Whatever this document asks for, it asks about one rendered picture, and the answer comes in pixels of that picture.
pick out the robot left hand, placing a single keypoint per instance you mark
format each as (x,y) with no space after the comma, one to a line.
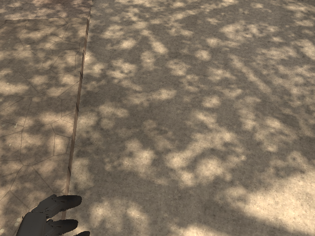
(35,222)

